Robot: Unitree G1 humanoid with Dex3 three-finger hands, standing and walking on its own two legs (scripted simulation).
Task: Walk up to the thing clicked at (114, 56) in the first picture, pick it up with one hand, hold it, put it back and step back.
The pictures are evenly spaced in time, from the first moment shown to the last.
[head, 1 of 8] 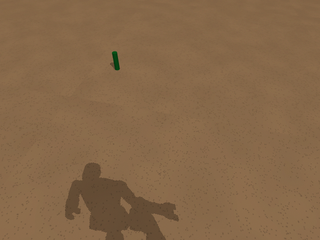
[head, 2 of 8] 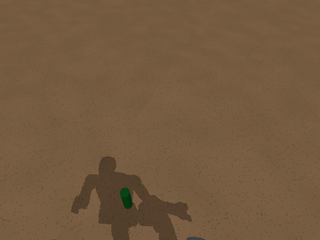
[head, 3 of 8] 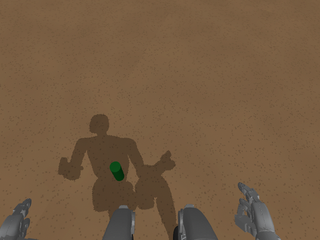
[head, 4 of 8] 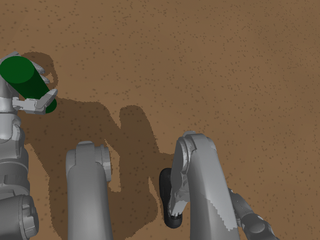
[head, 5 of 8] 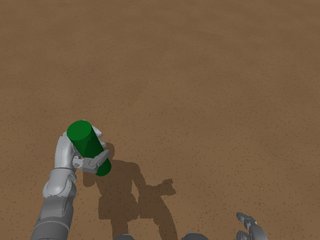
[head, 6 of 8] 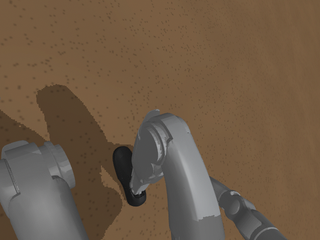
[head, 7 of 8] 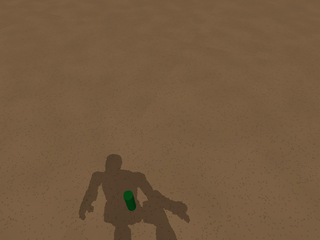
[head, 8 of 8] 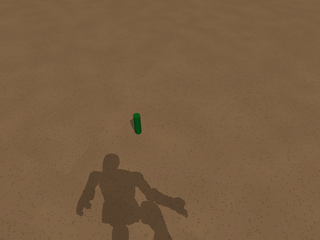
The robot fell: no
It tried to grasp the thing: yes
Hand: left
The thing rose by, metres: 0.67
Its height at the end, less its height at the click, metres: +0.00
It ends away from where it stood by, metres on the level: 0.01
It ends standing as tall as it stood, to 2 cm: yes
